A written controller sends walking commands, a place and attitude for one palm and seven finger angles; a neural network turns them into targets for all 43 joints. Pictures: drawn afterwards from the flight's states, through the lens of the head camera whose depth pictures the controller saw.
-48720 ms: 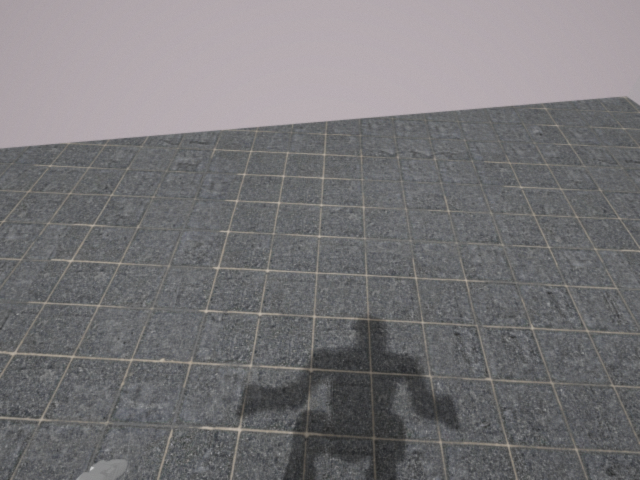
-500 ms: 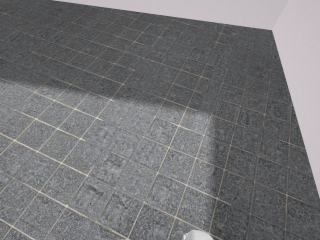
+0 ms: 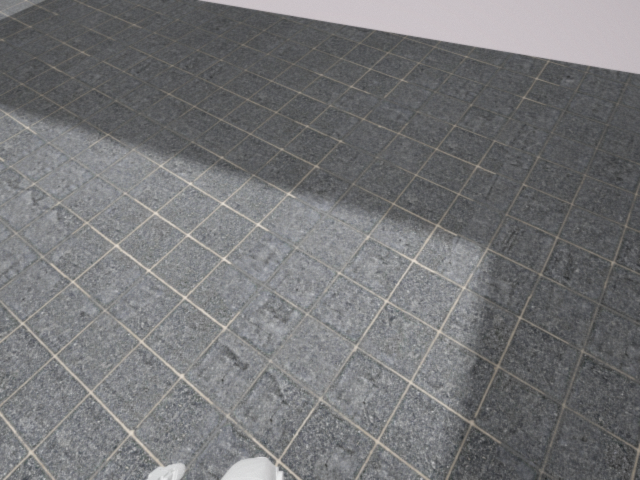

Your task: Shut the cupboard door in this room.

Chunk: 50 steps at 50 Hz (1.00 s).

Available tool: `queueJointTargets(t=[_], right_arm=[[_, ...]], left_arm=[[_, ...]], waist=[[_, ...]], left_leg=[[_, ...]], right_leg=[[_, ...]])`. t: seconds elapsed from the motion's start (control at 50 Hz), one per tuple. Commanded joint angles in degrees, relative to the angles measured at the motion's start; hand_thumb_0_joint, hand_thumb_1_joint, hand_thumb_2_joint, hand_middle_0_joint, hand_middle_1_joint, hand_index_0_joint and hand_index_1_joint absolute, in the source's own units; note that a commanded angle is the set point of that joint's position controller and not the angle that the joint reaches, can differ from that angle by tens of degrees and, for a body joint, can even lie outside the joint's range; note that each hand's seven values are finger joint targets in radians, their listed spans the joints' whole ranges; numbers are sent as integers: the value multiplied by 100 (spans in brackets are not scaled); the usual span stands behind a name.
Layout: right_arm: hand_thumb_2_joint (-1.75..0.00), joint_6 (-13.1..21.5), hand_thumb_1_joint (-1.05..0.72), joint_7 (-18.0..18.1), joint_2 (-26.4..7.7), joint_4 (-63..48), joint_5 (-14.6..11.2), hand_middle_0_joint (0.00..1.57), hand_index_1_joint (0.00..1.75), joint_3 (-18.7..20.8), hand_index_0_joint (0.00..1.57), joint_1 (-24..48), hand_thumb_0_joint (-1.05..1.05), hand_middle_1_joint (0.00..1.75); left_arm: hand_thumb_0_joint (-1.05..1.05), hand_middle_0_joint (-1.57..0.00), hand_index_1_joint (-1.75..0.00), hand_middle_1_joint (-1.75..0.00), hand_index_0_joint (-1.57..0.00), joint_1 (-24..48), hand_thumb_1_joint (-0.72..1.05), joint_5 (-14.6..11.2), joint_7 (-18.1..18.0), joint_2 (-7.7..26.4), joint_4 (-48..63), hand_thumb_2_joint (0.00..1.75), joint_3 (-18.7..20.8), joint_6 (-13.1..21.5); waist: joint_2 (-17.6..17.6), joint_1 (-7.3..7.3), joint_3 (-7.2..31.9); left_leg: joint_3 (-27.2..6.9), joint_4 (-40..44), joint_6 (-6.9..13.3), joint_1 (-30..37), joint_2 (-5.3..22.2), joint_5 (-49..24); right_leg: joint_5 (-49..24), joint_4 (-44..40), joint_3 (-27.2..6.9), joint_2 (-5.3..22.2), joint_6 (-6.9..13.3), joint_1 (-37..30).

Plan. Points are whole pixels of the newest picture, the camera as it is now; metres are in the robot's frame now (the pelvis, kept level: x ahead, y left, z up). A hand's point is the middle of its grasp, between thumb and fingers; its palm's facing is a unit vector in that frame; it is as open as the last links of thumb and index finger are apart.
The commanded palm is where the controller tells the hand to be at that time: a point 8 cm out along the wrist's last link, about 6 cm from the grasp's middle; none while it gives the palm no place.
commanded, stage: turn or walk to find it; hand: left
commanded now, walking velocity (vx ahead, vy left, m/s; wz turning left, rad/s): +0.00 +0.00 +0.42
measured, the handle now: out of the picture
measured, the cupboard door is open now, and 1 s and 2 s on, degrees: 25 25 25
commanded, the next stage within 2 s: none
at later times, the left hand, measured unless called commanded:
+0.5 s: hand out of the picture +0.05 +0.22 -0.17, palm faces +0.23 -0.94 -0.25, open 7.4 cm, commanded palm none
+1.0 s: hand out of the picture -0.07 +0.24 -0.19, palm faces +0.47 -0.85 -0.25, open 7.4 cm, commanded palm none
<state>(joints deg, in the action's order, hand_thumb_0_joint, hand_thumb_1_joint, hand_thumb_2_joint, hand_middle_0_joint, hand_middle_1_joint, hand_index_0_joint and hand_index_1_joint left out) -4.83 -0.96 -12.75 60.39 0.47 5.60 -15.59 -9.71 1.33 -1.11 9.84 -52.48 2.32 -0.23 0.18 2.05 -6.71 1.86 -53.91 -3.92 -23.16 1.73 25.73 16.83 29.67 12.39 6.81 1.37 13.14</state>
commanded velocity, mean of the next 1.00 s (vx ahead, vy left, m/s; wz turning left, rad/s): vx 0.00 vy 0.00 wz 0.42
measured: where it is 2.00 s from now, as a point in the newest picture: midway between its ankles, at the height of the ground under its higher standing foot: outside the picture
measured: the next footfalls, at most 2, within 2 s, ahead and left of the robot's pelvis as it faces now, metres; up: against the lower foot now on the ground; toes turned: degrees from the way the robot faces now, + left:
left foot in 0.14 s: +0.01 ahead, +0.15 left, +0.00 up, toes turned +9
right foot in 0.50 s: +0.06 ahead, -0.10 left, +0.00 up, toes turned +6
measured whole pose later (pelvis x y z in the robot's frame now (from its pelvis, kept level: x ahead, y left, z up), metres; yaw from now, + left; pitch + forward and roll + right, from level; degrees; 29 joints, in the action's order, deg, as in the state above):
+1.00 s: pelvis +0.01 +0.03 -0.01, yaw +26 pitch +1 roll -1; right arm -1.4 -0.2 -11.1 52.9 1.1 2.8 -6.4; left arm -13.6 0.6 -1.0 15.1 -56.1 3.7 -3.6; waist -2.4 -1.5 -6.3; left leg 3.2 -32.6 2.4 -15.5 0.2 18.7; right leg 31.0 57.8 6.7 6.6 -4.2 23.3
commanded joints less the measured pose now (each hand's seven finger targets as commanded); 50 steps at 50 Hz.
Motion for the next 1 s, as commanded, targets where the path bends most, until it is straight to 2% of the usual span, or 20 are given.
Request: queueJointTargets(t=[0.0, 0.08, 0.12, 0.14, 0.18, 0.24, 0.36, 0.44, 0.46, 0.48, 0.5, 0.52, 0.56, 0.6, 0.76, 0.84, 0.86, 0.88, 0.92, 0.98], right_arm=[[-90, 296, -90, 13, -147, -703, -6, 20, 30, -135, 20, 477, 0, 30], [-90, 377, -90, 23, -310, -596, 11, 20, 30, -114, 20, -120, 0, 30], [-90, 412, -90, 87, -1292, -654, 64, 20, 30, 106, 20, -538, 0, 30], [-90, 401, -90, 151, -1293, -538, 71, 20, 30, 120, 20, -649, 0, 30], [-90, 421, -90, 227, -1006, -616, 94, 20, 30, 41, 20, -124, 0, 30], [-90, 461, -90, 233, -880, -767, 93, 20, 30, -38, 20, 319, 0, 30], [-90, 399, -90, 188, -971, -886, 102, 20, 30, 33, 20, 401, 0, 30], [-90, 373, -90, 157, -914, -1038, 56, 20, 30, 65, 20, 663, 0, 30], [-90, 387, -90, 122, -695, -1085, 9, 20, 30, 50, 20, 615, 0, 30], [-90, 403, -90, 89, -306, -1282, -14, 20, 30, -28, 20, 619, 0, 30], [-90, 315, -90, 126, -491, -1348, 24, 20, 30, 3, 20, 875, 0, 30], [-90, 262, -90, 119, -528, -1290, 32, 20, 30, 22, 20, 983, 0, 30], [-90, 211, -90, 43, -508, -1101, 38, 20, 30, 41, 20, 779, 0, 30], [-90, 197, -90, -7, -408, -1052, 42, 20, 30, -19, 20, 761, 0, 30], [-90, 278, -90, -36, -248, -1190, -11, 20, 30, -177, 20, 1299, 0, 30], [-90, 382, -90, -22, -468, -1029, 23, 20, 30, -145, 20, 675, 0, 30], [-90, 436, -90, 0, -940, -1030, 63, 20, 30, -28, 20, 411, 0, 30], [-90, 419, -90, 42, -1495, -999, 62, 20, 30, 118, 20, 53, 0, 30], [-90, 398, -90, 186, -1337, -829, 48, 20, 30, 100, 20, -25, 0, 30], [-90, 455, -90, 224, -941, -953, 70, 20, 30, -32, 20, 500, 0, 30]], left_arm=[[0, -20, -30, -30, -20, -534, 90, 29, -77, 1340, 167, 90, 421, 43], [0, -20, -30, -30, -20, -369, 90, -51, -52, 1281, 134, 90, 417, -37], [0, -20, -30, -30, -20, -226, 90, -95, 14, 645, 464, 90, 240, -122], [0, -20, -30, -30, -20, 174, 90, -37, -6, 717, 527, 90, 204, -158], [0, -20, -30, -30, -20, 393, 90, -61, 34, 749, 383, 90, 247, -146], [0, -20, -30, -30, -20, 64, 90, -66, 91, 705, 179, 90, 243, -173], [0, -20, -30, -30, -20, 7, 90, -77, 68, 642, 251, 90, 184, -135], [0, -20, -30, -30, -20, -591, 90, -88, 37, 738, 182, 90, 218, 8], [0, -20, -30, -30, -20, -792, 90, -38, 3, 1026, 143, 90, 266, 78], [0, -20, -30, -30, -20, -909, 90, 53, -47, 1549, 143, 90, 373, 123], [0, -20, -30, -30, -20, -1007, 90, 5, -58, 1547, 180, 90, 382, 115], [0, -20, -30, -30, -20, -796, 90, 8, -81, 1431, 210, 90, 387, 113], [0, -20, -30, -30, -20, -217, 90, 4, -87, 1130, 373, 90, 321, 82], [0, -20, -30, -30, -20, -245, 90, 25, -70, 1090, 451, 90, 299, 111], [0, -20, -30, -30, -20, -881, 90, 49, -39, 1423, 167, 90, 389, 76], [0, -20, -30, -30, -20, -706, 90, -36, -21, 1467, 153, 90, 406, 33], [0, -20, -30, -30, -20, -693, 90, -67, 9, 1232, 239, 90, 379, 10], [0, -20, -30, -30, -20, -593, 90, -89, 50, 833, 462, 90, 229, -16], [0, -20, -30, -30, -20, 50, 90, -64, -20, 851, 453, 90, 220, -112], [0, -20, -30, -30, -20, -122, 90, -63, 66, 835, 215, 90, 248, -116]], waist=[[-1269, -477, 866], [-676, -96, 1054], [1816, 154, 1031], [1296, 293, 981], [1255, 114, 708], [832, -124, 650], [933, -73, 762], [842, -348, 1022], [152, -423, 1141], [-1521, -449, 1039], [-1485, -589, 931], [-1403, -518, 671], [-809, -204, 501], [-965, -231, 593], [-1236, -592, 886], [-874, -201, 1186], [322, -46, 1416], [1837, 127, 1431], [1413, 200, 1199], [652, -133, 912]], left_leg=[[247, 989, 47, -40, 2, 115], [325, 2888, 194, 1406, 68, -1281], [-2490, 3673, 1401, 2199, 2265, -3703], [-2538, 3673, 1728, 1981, 2372, -3365], [-2020, 3611, 1580, 1533, 1814, -2945], [-1325, 3527, 1285, 1444, 1252, -3114], [-1433, 3257, 1290, 1479, 1131, -3393], [-1441, 2483, 926, 1070, 778, -3424], [-1152, 1850, 620, 477, 427, -2521], [-324, 642, 216, -759, -403, -252], [-588, -425, 202, -765, -347, 1040], [-783, -1164, 230, -813, -217, 859], [-657, -1659, 145, -804, -61, 150], [-385, -1264, 55, -648, -72, -51], [196, 1013, 82, -121, -98, 55], [382, 2983, 239, 1438, -51, -1493], [-783, 3328, 620, 2426, 856, -2592], [-2359, 3366, 1499, 2893, 2262, -4861], [-2084, 3256, 1751, 2459, 2022, -4893], [-1250, 3251, 1374, 2016, 1361, -4606]], right_leg=[[-2638, -693, -861, 1510, 606, -971], [-1752, 237, -390, 1298, 61, -178], [2168, 2344, -148, 16, -641, 1908], [2104, 3039, -715, 65, -551, 2006], [1419, 3414, -1048, 78, -558, 2079], [908, 2996, -948, -76, -593, 1735], [897, 1576, -764, -346, -619, 1070], [-427, -435, -637, -432, -565, -212], [-1130, -987, -1180, 146, -413, -957], [-2346, -1079, -2609, 1633, 203, -1541], [-2969, -1136, -2837, 2215, 751, -916], [-2637, -1158, -2740, 2021, 890, -490], [-2310, -1031, -1810, 1496, 663, -298], [-2467, -973, -1232, 1239, 493, -420], [-3364, -587, -808, 1379, 557, -1207], [-2776, 374, -344, 1224, 31, -522], [-1425, 1459, -84, 756, -305, 552], [2061, 2636, -120, 66, -648, 1876], [1920, 3440, -978, 71, -588, 2117], [984, 3495, -1017, 12, -637, 1891]])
